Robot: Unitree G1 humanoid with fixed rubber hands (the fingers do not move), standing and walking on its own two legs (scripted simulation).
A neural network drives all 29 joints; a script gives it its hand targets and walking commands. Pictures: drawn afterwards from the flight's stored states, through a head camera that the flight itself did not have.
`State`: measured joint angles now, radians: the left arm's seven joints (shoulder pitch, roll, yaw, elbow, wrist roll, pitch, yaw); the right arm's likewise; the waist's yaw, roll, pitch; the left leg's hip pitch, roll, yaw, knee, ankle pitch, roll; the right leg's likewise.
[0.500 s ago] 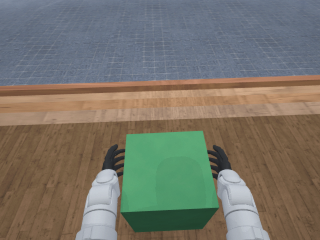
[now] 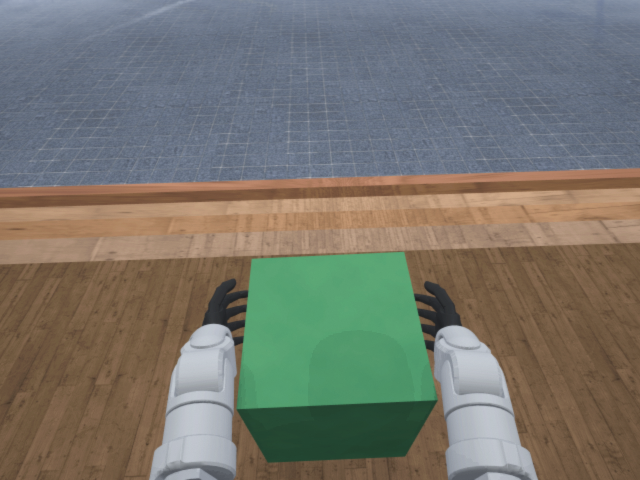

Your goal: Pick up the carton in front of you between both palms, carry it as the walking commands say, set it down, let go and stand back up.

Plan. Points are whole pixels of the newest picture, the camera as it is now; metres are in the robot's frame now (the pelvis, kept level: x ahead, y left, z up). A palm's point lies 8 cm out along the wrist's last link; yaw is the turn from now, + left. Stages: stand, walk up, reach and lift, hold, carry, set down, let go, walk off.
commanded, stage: reach and lift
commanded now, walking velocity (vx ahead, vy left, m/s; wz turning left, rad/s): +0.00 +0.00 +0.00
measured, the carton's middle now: (332, 362) +0.31 +0.00 -0.05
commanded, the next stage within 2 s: hold in 0.66 s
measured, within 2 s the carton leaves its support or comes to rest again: neither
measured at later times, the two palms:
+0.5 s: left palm (216, 326) +0.31 +0.15 +0.04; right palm (446, 328) +0.31 -0.15 +0.04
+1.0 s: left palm (208, 331) +0.30 +0.15 +0.06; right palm (449, 331) +0.29 -0.15 +0.05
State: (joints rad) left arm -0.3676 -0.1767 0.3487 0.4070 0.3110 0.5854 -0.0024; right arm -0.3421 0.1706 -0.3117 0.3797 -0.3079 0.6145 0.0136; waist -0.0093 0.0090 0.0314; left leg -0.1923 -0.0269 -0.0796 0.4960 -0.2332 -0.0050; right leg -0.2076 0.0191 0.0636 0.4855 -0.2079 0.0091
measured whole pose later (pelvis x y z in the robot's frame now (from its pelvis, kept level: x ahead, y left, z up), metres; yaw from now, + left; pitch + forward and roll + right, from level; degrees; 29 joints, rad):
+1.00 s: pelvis +0.01 +0.00 +0.01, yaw +0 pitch -8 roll +0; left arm -0.28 -0.15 0.24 0.24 0.28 0.75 0.00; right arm -0.26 0.15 -0.20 0.22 -0.27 0.78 0.00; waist 0.00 0.01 0.03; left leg -0.04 -0.02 -0.08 0.39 -0.20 0.00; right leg -0.06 0.02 0.07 0.38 -0.18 0.01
